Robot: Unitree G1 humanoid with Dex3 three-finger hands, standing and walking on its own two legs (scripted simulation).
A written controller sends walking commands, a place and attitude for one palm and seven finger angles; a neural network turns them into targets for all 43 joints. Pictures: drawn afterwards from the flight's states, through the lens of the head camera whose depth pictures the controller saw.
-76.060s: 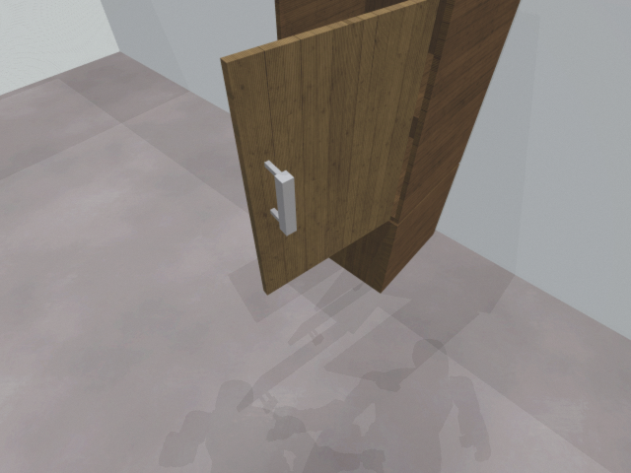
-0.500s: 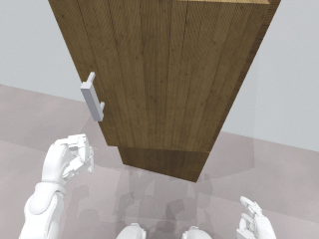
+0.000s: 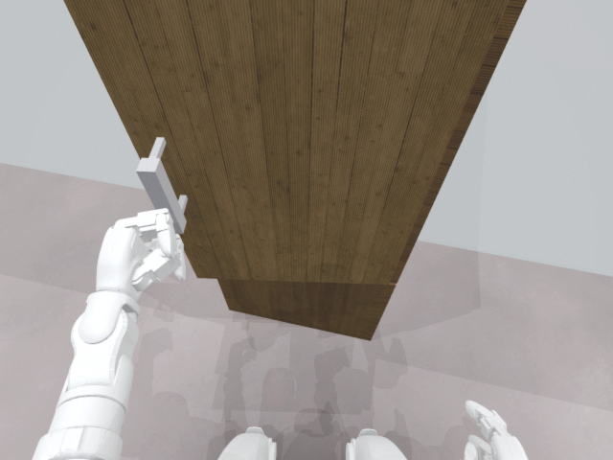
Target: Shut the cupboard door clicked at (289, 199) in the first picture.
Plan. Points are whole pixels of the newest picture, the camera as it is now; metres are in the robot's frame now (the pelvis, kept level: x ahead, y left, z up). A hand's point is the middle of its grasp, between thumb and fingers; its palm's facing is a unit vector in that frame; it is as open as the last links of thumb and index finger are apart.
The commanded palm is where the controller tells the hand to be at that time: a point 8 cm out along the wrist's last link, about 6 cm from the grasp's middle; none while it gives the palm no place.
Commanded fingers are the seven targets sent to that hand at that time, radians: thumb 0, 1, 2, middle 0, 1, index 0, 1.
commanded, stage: bring the fist close to the handle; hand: left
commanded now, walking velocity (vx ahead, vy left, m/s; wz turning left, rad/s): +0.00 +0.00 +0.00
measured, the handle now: (168, 187) +0.47 +0.22 +0.06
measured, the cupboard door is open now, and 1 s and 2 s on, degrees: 11 8 0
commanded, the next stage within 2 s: push the door shut along its arc in 0.50 s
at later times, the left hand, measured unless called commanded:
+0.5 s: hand (170, 246) +0.37 +0.19 +0.06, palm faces +0.01 -1.00 -0.01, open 3.1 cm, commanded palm +0.35 +0.24 +0.06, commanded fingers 0.00 0.90 0.90 -1.30 -1.50 -1.30 -1.50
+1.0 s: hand (183, 219) +0.41 +0.19 +0.06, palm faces -0.08 -1.00 -0.02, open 3.1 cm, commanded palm +0.41 +0.23 +0.06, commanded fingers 0.00 0.90 0.90 -1.30 -1.50 -1.30 -1.50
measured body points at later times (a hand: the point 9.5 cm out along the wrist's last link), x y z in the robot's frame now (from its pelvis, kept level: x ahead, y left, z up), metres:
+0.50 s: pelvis +0.00 +0.00 +0.00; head +0.07 +0.00 +0.45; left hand +0.36 +0.25 +0.06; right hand +0.11 -0.26 -0.10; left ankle +0.02 +0.11 -0.67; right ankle +0.03 -0.11 -0.67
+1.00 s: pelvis -0.01 +0.00 -0.01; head +0.08 +0.01 +0.44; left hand +0.41 +0.24 +0.07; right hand +0.10 -0.26 -0.12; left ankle +0.02 +0.11 -0.67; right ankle +0.03 -0.11 -0.67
